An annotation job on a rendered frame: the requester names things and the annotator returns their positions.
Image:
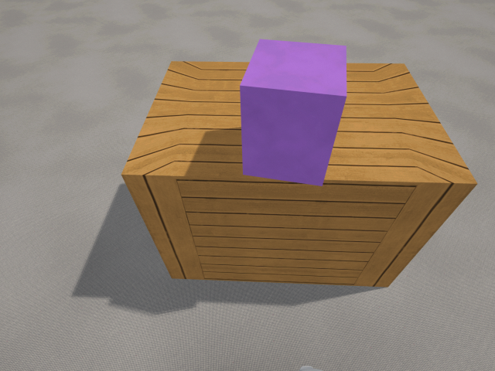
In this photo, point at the pedestal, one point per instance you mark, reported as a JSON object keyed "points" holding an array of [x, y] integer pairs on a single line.
{"points": [[394, 177]]}

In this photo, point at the carton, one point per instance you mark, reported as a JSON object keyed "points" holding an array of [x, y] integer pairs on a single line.
{"points": [[292, 100]]}

